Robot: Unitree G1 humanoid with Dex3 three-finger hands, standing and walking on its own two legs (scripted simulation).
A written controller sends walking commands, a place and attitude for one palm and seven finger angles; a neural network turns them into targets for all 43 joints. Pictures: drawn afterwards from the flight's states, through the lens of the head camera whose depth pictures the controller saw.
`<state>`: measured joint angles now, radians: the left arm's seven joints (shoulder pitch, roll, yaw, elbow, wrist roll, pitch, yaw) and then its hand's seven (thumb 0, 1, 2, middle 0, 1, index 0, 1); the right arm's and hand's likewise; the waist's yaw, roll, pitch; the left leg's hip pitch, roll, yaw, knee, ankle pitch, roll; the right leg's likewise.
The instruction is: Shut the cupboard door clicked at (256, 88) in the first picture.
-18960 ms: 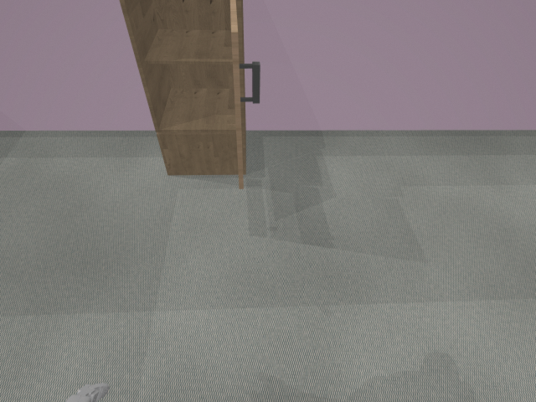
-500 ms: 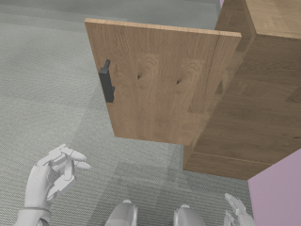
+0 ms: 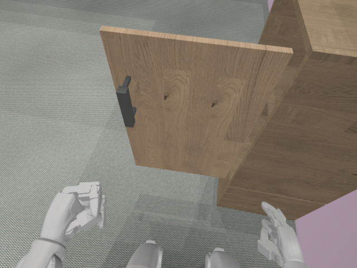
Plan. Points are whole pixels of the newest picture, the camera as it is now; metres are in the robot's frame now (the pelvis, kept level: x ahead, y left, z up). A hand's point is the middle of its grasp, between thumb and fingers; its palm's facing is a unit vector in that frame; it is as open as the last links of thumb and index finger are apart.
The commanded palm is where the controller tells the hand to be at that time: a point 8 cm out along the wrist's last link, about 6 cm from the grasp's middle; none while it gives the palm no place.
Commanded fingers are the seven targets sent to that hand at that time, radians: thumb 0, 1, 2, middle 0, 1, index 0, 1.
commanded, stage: raise the hand and make a fist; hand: left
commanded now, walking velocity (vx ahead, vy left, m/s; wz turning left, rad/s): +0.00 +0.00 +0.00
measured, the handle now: (128, 102) +0.49 +0.17 +0.06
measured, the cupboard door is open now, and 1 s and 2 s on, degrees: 92 92 92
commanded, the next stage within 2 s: bring the fist close to the handle in 0.50 s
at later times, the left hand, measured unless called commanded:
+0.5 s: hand (100, 207) +0.22 +0.17 +0.07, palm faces -0.04 -1.00 -0.04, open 3.1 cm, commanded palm +0.20 +0.22 +0.06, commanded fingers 0.00 0.90 0.90 -1.30 -1.50 -1.30 -1.50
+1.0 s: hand (120, 179) +0.28 +0.15 +0.06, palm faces -0.14 -0.99 -0.01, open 3.1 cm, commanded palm +0.27 +0.21 +0.06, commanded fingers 0.00 0.90 0.90 -1.30 -1.50 -1.30 -1.50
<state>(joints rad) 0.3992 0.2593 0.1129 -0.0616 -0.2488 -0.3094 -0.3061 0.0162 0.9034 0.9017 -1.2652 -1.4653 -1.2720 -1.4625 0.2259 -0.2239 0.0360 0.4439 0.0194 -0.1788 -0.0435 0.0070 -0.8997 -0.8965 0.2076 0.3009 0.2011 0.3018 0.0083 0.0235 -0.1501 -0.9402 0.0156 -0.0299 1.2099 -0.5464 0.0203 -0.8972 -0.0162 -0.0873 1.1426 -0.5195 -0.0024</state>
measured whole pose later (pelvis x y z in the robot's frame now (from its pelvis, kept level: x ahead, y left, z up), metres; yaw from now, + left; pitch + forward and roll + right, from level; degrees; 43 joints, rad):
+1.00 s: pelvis +0.00 +0.00 +0.01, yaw -1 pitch +16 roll -2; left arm 0.15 0.23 0.09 0.08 -0.24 -0.29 -0.24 0.02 0.90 0.90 -1.30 -1.50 -1.30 -1.49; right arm 0.26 -0.24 0.03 0.50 0.03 -0.17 -0.05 0.01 -0.90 -0.90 0.21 0.30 0.20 0.30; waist -0.03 0.04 -0.15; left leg -0.92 0.02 -0.01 1.17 -0.53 0.02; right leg -0.90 -0.01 -0.06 1.12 -0.50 0.00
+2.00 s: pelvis +0.00 -0.02 +0.01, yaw -1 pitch +18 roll +0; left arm -0.36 0.23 0.20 0.65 -0.17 -0.43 -0.18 0.02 0.90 0.90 -1.30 -1.50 -1.30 -1.49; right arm 0.29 -0.25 0.00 0.61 0.02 -0.06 -0.02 0.01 -0.90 -0.90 0.20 0.30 0.20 0.30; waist -0.07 0.02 -0.13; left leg -0.92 0.03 0.01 1.10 -0.49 0.00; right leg -0.92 0.00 -0.04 1.09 -0.48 -0.02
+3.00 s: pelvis -0.02 +0.01 -0.01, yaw -1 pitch +23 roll -3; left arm -0.93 0.43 0.22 1.15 -0.13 -0.40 -0.38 0.02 0.90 0.90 -1.30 -1.50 -1.31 -1.49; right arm 0.34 -0.27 0.03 0.66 0.01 -0.04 -0.02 0.00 -0.90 -0.90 0.21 0.30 0.20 0.30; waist -0.17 0.03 -0.12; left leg -1.12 0.02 -0.01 1.21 -0.50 0.03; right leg -1.09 -0.01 -0.07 1.14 -0.46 0.00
